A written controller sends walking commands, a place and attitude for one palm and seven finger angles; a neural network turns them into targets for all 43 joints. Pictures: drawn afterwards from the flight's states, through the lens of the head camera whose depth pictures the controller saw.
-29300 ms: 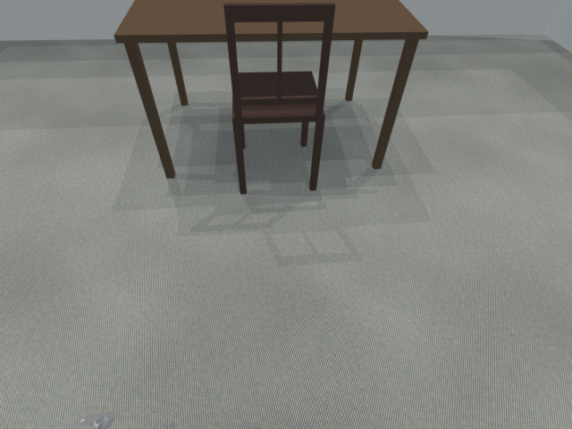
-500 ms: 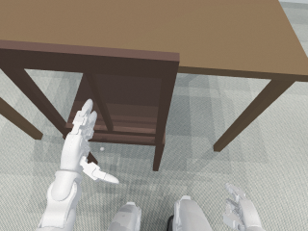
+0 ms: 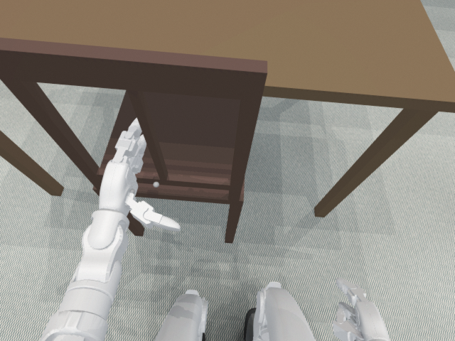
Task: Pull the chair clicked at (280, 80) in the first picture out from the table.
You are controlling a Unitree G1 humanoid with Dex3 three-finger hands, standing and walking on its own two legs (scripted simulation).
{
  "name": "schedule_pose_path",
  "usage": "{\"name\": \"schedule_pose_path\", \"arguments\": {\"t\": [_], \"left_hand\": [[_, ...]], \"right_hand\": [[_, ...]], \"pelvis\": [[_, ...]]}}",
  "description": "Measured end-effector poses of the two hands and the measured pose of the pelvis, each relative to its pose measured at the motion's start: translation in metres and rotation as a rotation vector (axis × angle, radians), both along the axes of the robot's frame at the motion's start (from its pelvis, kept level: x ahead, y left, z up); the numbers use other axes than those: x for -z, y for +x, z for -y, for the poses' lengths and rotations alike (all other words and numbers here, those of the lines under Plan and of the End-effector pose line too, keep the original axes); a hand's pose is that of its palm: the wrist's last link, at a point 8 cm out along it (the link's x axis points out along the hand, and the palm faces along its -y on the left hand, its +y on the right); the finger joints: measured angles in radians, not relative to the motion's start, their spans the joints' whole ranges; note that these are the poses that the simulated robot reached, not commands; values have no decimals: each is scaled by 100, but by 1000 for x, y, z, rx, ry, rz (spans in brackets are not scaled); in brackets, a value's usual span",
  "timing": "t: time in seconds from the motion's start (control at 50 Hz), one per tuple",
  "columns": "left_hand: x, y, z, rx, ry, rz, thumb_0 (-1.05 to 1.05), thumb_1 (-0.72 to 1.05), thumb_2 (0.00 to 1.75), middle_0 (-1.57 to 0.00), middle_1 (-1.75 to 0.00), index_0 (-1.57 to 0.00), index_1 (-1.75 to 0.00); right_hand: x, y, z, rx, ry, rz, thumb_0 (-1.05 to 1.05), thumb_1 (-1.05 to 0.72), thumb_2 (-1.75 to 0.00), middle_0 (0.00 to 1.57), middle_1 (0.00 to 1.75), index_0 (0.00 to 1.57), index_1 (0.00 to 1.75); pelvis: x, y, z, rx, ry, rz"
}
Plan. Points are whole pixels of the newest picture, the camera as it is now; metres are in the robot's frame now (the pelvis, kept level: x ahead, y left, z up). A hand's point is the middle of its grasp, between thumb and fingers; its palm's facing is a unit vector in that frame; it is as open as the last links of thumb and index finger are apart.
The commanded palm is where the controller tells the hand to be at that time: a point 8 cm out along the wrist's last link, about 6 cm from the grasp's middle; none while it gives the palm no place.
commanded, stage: push the fingers through the gap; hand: left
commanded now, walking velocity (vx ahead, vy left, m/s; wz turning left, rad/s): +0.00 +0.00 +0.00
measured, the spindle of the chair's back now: (152, 141) +0.46 +0.16 +0.02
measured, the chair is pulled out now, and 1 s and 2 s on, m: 0.00 0.00 0.00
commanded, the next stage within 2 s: hook a spindle and tug to test in 0.76 s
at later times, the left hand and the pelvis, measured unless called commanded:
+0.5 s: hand (164, 152) +0.43 +0.13 +0.02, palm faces -0.05 -1.00 -0.03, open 16.9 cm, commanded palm +0.40 +0.18 +0.03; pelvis +0.02 +0.01 +0.01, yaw -2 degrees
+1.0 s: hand (164, 158) +0.42 +0.13 +0.03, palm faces -0.05 -1.00 -0.03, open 16.8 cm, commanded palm +0.40 +0.18 +0.03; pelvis +0.02 +0.00 +0.01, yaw -2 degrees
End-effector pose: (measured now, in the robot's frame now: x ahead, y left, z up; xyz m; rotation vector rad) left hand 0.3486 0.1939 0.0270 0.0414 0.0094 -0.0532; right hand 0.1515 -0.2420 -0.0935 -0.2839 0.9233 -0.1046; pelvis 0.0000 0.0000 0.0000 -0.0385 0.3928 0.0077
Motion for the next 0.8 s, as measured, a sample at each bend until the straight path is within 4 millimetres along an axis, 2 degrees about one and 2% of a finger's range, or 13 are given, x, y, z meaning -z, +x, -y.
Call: {"name": "schedule_pose_path", "arguments": {"t": [0.14, 0.3, 0.42, 0.58, 0.8], "left_hand": [[-8, 30, 5, 3, -11, 2, -2, -50, 30, -6, -8, -6, -8], [-2, 46, 5, -3, -6, -11, -2, -50, 30, -6, -8, -6, -8], [2, 61, 5, -8, -8, -6, -2, -50, 30, -6, -8, -6, -8], [1, 62, 6, 1, -11, -15, -2, -50, 30, -6, -8, -6, -8], [0, 52, 10, -5, -13, -1, -2, -50, 30, -6, -8, -6, -8]], "right_hand": [[-3, -19, 3, 49, 9, -27, 1, -91, -90, 20, 30, 21, 30], [-1, -46, 10, 96, 3, -120, 1, -91, -90, 20, 30, 21, 30], [3, -56, 12, 121, -5, -179, 1, -91, -90, 20, 30, 21, 30], [2, -50, 7, 135, 18, -191, 1, -91, -90, 20, 30, 20, 30], [1, -23, 1, 92, 32, -138, 1, -91, -90, 20, 30, 21, 30]], "pelvis": [[-5, 2, -1, 21, 6, -7], [-8, 10, -4, 34, 10, -23], [-7, 15, -5, 38, 9, -39], [-11, 22, -8, 45, 8, -46], [-11, 23, -7, 36, 7, -37]]}}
